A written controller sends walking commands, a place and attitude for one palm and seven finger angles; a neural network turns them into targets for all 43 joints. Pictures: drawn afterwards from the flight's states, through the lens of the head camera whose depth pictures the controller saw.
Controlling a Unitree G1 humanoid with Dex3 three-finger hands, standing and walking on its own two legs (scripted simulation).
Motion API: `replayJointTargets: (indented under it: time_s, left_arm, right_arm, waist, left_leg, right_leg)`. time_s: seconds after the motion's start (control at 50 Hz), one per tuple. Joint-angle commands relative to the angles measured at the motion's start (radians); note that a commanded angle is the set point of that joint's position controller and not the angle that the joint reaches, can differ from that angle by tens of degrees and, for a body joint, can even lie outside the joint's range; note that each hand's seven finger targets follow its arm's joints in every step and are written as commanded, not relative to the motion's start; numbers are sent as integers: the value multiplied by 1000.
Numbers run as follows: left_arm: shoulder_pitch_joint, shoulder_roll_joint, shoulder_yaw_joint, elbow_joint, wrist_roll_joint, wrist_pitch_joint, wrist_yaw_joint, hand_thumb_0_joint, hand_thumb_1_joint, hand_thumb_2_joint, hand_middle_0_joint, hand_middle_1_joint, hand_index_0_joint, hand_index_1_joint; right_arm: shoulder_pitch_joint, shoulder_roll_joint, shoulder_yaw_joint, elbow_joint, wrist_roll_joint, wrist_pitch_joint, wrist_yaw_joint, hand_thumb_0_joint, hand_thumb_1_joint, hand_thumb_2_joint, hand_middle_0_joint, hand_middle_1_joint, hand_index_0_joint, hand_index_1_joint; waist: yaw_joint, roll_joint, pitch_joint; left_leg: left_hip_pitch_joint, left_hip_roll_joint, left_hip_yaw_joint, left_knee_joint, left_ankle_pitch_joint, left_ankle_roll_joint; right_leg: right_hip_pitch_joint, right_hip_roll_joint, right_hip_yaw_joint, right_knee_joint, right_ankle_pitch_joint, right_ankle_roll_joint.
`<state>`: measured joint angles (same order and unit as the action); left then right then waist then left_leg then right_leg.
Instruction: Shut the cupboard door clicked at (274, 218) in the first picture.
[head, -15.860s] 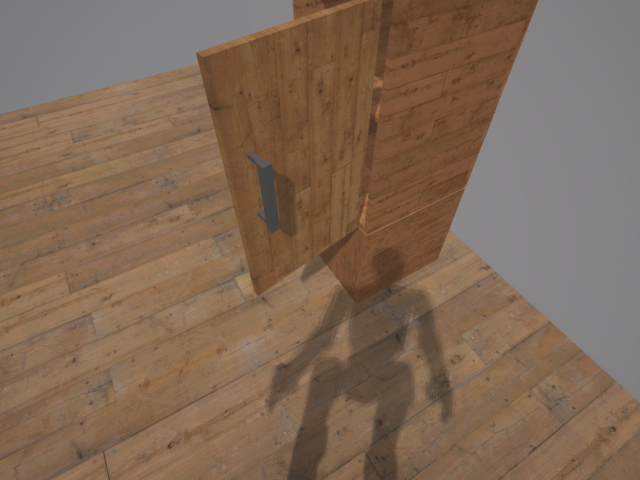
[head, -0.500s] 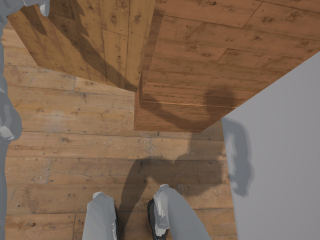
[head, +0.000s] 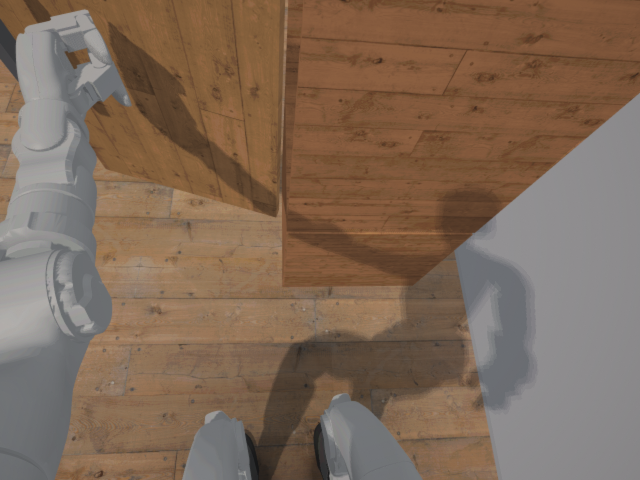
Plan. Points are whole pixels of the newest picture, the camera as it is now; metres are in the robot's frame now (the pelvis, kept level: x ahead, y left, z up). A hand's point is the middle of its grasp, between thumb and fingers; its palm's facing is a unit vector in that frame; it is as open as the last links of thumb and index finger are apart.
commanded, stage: pull the fist back off the door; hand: left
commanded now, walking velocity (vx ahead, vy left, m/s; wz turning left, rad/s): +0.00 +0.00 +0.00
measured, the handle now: (9, 28) +0.66 +0.25 +0.09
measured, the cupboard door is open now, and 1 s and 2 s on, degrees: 73 73 73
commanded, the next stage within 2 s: draw the hand back to the body in 0.38 s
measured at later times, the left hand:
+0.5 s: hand (110, 124) +0.51 +0.15 +0.09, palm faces +0.06 -1.00 -0.01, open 3.1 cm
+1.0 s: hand (8, 208) +0.38 +0.19 +0.16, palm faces +0.04 -1.00 -0.03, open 3.1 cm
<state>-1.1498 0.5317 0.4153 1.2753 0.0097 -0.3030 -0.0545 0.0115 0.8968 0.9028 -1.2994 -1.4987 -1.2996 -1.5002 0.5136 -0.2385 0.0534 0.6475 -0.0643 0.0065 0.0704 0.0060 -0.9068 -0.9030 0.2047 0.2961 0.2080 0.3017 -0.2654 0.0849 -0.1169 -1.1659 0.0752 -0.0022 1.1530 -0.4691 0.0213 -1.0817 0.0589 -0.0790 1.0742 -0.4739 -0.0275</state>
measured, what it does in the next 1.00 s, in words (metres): rises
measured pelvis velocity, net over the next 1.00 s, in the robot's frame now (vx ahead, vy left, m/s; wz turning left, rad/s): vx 0.02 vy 0.00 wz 0.05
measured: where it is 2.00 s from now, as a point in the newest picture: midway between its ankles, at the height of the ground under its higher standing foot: outside the picture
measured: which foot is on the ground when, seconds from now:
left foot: down 0.00-1.00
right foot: down 0.00-1.00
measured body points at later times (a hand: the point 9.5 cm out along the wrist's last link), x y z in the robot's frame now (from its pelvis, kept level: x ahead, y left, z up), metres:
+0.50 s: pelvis +0.02 +0.00 +0.01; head +0.13 +0.01 +0.45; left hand +0.50 +0.20 +0.09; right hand +0.08 -0.27 -0.10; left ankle +0.03 +0.11 -0.64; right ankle +0.01 -0.11 -0.64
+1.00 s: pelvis +0.02 +0.00 +0.06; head +0.05 -0.01 +0.51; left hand +0.37 +0.24 +0.16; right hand +0.13 -0.26 -0.05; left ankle +0.03 +0.11 -0.64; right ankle +0.01 -0.11 -0.64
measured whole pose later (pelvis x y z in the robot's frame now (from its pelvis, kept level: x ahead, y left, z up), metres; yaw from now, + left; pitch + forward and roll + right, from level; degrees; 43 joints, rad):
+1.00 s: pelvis +0.02 +0.00 +0.06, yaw +3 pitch +9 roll -1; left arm -0.31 0.28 0.20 0.55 -0.23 -0.30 -0.19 0.02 0.90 0.90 -1.29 -1.48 -1.29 -1.48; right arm 0.32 -0.27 0.00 0.61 0.05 0.00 -0.03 0.01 -0.91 -0.90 0.20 0.30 0.21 0.30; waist -0.05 0.05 -0.10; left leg -0.59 0.03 0.03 0.81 -0.38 0.02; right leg -0.53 0.02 -0.05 0.78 -0.41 -0.02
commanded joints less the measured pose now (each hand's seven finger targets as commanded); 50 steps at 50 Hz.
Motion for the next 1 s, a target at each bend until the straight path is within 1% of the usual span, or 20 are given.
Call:
replayJointTargets:
  time_s: [0.0, 0.06, 0.12, 0.18, 0.22, 0.28, 0.32, 0.36, 0.44, 0.48, 0.52, 0.56, 0.62, 0.64, 0.68, 0.74, 0.78, 0.82, 0.94, 0.98]
  left_arm:
    - [-347, 181, 5, -276, -21, -128, 10, 0, 900, 900, -1300, -1500, -1300, -1500]
    - [-268, 147, -3, -275, -43, -147, 0, 0, 900, 900, -1300, -1500, -1300, -1500]
    - [-232, 81, -49, -357, -62, -176, -13, 0, 900, 900, -1300, -1500, -1300, -1500]
    - [-205, 32, -74, -353, -77, -190, -13, 0, 900, 900, -1300, -1500, -1300, -1500]
    - [-205, 46, -68, -401, -86, -210, -14, 0, 900, 900, -1300, -1500, -1300, -1500]
    - [-165, -30, -122, -419, -93, -228, -18, 0, 900, 900, -1300, -1500, -1300, -1500]
    - [-205, -52, -152, -407, -96, -231, -16, 0, 900, 900, -1300, -1500, -1300, -1500]
    - [-230, -25, -136, -343, -87, -220, -7, 0, 900, 900, -1300, -1500, -1300, -1500]
    - [-242, -30, -131, -352, -88, -233, 0, 0, 900, 900, -1300, -1500, -1300, -1500]
    - [-235, -26, -127, -304, -86, -225, -2, 0, 900, 900, -1300, -1500, -1300, -1500]
    - [-132, 44, -60, -374, -91, -227, -9, 0, 900, 900, -1300, -1500, -1300, -1500]
    - [-1, 32, -59, -449, -108, -214, -29, 0, 900, 900, -1300, -1500, -1300, -1500]
    - [131, -8, -86, -505, -142, -161, -56, 0, 900, 900, -1300, -1500, -1300, -1500]
    - [133, 12, -72, -553, -158, -149, -60, 0, 900, 900, -1300, -1500, -1300, -1500]
    - [188, 0, -80, -667, -183, -136, -67, 0, 900, 900, -1300, -1500, -1300, -1500]
    - [255, -32, -125, -805, -202, -142, -78, 0, 900, 900, -1300, -1500, -1300, -1500]
    - [322, -76, -164, -817, -217, -127, -91, 0, 900, 900, -1300, -1500, -1300, -1500]
    - [372, -83, -174, -835, -231, -104, -105, 0, 900, 900, -1300, -1500, -1300, -1500]
    - [536, -59, -161, -998, -264, -51, -137, 0, 900, 900, -1217, -1410, -1217, -1410]
    - [578, -59, -159, -1057, -275, -32, -141, 0, 900, 900, -1163, -1350, -1163, -1350]
  right_arm:
    - [172, -197, -95, -38, 7, -4, -10, 0, -900, -900, 200, 300, 200, 300]
    - [157, -194, -102, -35, 15, 6, -13, 0, -900, -900, 200, 300, 200, 300]
    - [133, -187, -112, -47, 23, 13, -16, 0, -900, -900, 200, 300, 200, 300]
    - [107, -184, -119, -36, 28, 19, -19, 0, -900, -900, 200, 300, 200, 300]
    - [92, -187, -122, -38, 31, 21, -26, 0, -900, -900, 200, 300, 200, 300]
    - [55, -176, -124, -37, 37, 19, -26, 0, -900, -900, 200, 300, 200, 300]
    - [44, -177, -122, -27, 38, 20, -32, 0, -900, -900, 200, 300, 200, 300]
    - [32, -183, -121, -14, 41, 24, -37, 0, -900, -900, 200, 300, 200, 300]
    - [6, -179, -118, -20, 37, 16, -42, 0, -900, -900, 200, 300, 200, 300]
    - [3, -180, -115, -19, 37, 16, -43, 0, -900, -900, 200, 300, 200, 300]
    - [-4, -186, -115, -55, 40, 20, -42, 0, -900, -900, 200, 300, 200, 300]
    - [-21, -171, -112, -90, 52, 24, -39, 0, -900, -900, 200, 300, 200, 300]
    - [-35, -164, -106, -127, 73, 32, -46, 0, -900, -900, 200, 300, 200, 300]
    - [-48, -164, -107, -134, 81, 32, -53, 0, -900, -900, 200, 300, 200, 300]
    - [-67, -159, -106, -151, 91, 25, -64, 0, -900, -900, 200, 300, 200, 300]
    - [-101, -149, -103, -148, 100, 1, -78, 0, -900, -900, 200, 300, 200, 300]
    - [-118, -149, -102, -141, 105, -14, -83, 0, -900, -900, 200, 300, 200, 300]
    - [-146, -151, -100, -140, 111, -29, -92, 0, -900, -900, 200, 300, 200, 300]
    - [-237, -143, -86, -166, 125, -67, -108, 0, -900, -900, 200, 300, 200, 300]
    - [-269, -140, -81, -181, 128, -80, -113, 0, -900, -900, 200, 300, 200, 300]
  waist:
    - [34, 60, -539]
    - [45, 28, -512]
    - [63, 69, -531]
    - [57, 30, -495]
    - [69, 56, -512]
    - [78, 69, -520]
    - [55, 57, -488]
    - [43, 10, -445]
    - [62, 62, -513]
    - [49, -3, -478]
    - [121, 50, -576]
    - [165, 38, -620]
    - [167, -71, -519]
    - [170, -103, -484]
    - [183, -112, -469]
    - [187, -38, -418]
    - [179, -83, -345]
    - [182, -50, -277]
    - [230, -10, -246]
    - [241, -38, -224]
  left_leg:
    - [445, -44, -45, -117, 371, 16]
    - [442, -52, -31, -128, 389, 16]
    - [519, -57, -24, -138, 431, 12]
    - [534, -56, -27, -144, 423, 11]
    - [568, -59, -24, -144, 446, 10]
    - [623, -57, -31, -147, 481, 3]
    - [626, -56, -36, -141, 478, 5]
    - [585, -54, -44, -142, 428, 5]
    - [624, -58, -51, -132, 462, -2]
    - [572, -58, -47, -131, 422, 4]
    - [622, -62, -36, -154, 476, 0]
    - [663, -64, -24, -182, 535, -2]
    - [607, -68, -5, -237, 463, 10]
    - [576, -70, 9, -257, 420, 15]
    - [595, -76, 19, -294, 395, 18]
    - [685, -71, 18, -334, 395, 17]
    - [701, -67, 12, -367, 341, 17]
    - [712, -71, 16, -394, 295, 19]
    - [792, -70, 2, -467, 306, 15]
    - [803, -68, -2, -493, 294, 13]
  right_leg:
    - [309, 9, 59, -145, 384, 10]
    - [348, 3, 65, -153, 437, 13]
    - [351, 1, 62, -154, 473, 10]
    - [336, -2, 60, -163, 467, 15]
    - [344, -5, 62, -157, 485, 11]
    - [322, -8, 55, -153, 490, 11]
    - [290, -9, 55, -152, 481, 13]
    - [270, -12, 56, -153, 442, 15]
    - [267, -17, 56, -135, 443, 9]
    - [274, -17, 60, -141, 432, 16]
    - [359, -17, 62, -134, 472, 6]
    - [450, -14, 61, -152, 540, 7]
    - [543, -8, 62, -209, 552, 15]
    - [578, -10, 74, -234, 557, 22]
    - [636, -12, 77, -266, 566, 23]
    - [626, -13, 70, -302, 534, 19]
    - [598, -12, 58, -338, 457, 21]
    - [597, -16, 61, -373, 402, 19]
    - [650, -26, 50, -408, 380, 11]
    - [668, -28, 44, -422, 362, 11]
